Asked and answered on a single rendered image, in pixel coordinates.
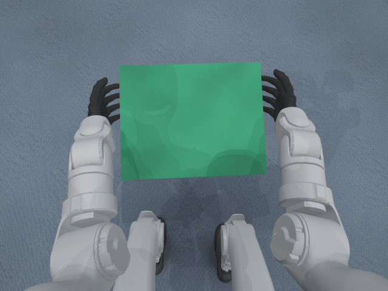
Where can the robot left foot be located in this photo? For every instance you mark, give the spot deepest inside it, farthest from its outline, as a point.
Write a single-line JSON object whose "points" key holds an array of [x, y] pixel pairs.
{"points": [[159, 265]]}

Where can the robot right hand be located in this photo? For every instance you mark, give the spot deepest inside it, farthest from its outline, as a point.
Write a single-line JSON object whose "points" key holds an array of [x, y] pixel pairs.
{"points": [[283, 93]]}

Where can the left robot shin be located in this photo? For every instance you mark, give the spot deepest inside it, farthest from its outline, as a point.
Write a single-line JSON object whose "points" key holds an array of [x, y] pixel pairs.
{"points": [[147, 214]]}

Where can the robot left upper arm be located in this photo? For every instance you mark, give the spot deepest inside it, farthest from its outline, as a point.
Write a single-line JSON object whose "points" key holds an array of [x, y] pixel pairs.
{"points": [[88, 259]]}

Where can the left robot forearm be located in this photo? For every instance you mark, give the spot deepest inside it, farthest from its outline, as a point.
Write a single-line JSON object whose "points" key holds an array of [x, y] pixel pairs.
{"points": [[90, 198]]}

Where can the right robot forearm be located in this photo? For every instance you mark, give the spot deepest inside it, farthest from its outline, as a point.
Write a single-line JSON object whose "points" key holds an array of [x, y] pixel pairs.
{"points": [[301, 163]]}

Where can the carton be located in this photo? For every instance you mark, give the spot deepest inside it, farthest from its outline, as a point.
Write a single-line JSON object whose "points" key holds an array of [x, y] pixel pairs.
{"points": [[191, 120]]}

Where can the robot left hand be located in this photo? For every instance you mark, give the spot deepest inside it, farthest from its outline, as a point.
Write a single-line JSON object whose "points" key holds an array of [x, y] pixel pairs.
{"points": [[98, 101]]}

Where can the robot right upper arm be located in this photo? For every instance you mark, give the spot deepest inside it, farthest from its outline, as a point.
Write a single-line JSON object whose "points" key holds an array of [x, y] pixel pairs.
{"points": [[315, 251]]}

